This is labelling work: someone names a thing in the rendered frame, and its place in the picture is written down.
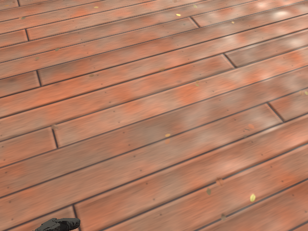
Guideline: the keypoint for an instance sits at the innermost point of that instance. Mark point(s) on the left robot hand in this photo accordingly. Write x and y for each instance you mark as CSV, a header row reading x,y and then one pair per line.
x,y
60,224

